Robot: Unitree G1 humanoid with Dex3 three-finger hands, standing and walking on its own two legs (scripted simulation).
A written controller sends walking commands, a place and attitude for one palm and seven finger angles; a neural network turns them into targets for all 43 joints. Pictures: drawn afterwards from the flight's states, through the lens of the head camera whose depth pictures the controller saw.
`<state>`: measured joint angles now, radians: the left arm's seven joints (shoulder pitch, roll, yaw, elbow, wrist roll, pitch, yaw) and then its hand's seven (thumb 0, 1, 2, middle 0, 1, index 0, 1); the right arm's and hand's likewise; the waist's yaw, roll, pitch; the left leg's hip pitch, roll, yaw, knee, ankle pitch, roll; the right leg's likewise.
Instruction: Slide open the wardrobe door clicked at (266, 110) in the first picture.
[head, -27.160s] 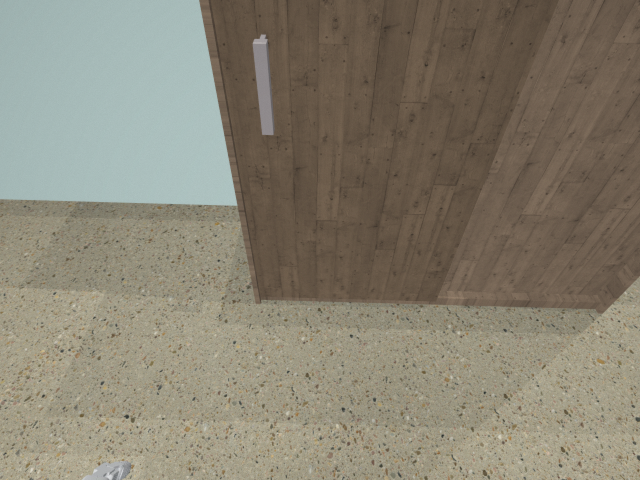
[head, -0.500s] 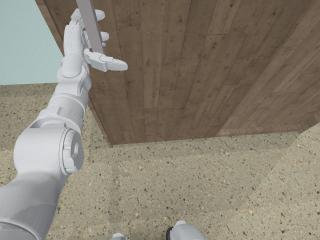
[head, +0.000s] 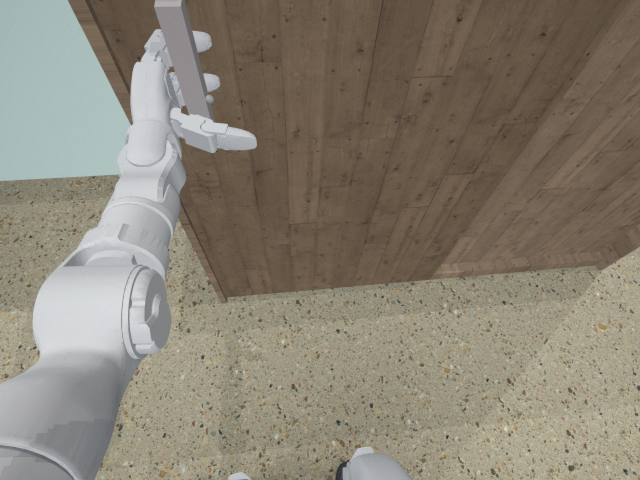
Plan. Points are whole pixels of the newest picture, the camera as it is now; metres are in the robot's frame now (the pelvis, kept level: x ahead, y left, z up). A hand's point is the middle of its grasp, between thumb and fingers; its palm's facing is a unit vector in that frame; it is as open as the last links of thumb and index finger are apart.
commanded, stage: grip the handle and tug to test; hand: left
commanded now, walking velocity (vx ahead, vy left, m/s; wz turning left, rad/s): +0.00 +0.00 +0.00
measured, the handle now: (193, 71) +0.60 +0.08 +0.13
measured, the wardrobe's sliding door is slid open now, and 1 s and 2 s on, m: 0.00 0.00 0.01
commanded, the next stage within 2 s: tug the door sideways, standing still in 1.40 s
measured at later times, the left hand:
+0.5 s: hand (207, 99) +0.54 +0.06 +0.14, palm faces -0.03 -1.00 -0.01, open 8.3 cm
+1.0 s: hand (208, 97) +0.54 +0.06 +0.14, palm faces -0.03 -1.00 -0.01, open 6.0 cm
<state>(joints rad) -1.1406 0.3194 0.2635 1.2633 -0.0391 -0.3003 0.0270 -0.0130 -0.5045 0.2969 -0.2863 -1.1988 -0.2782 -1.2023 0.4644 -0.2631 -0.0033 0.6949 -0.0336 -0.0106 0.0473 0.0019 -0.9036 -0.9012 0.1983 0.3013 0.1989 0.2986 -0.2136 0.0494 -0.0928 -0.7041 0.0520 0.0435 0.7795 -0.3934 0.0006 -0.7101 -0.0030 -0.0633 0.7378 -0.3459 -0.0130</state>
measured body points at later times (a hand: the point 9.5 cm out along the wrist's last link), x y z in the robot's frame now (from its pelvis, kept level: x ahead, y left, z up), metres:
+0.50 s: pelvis +0.00 +0.00 +0.00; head +0.11 +0.00 +0.43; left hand +0.54 +0.12 +0.14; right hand -0.05 -0.26 -0.12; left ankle -0.02 +0.12 -0.71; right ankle -0.01 -0.11 -0.71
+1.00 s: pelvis +0.00 +0.00 +0.00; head +0.11 -0.01 +0.44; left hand +0.54 +0.12 +0.14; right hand -0.05 -0.26 -0.12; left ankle -0.02 +0.12 -0.71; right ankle -0.01 -0.11 -0.71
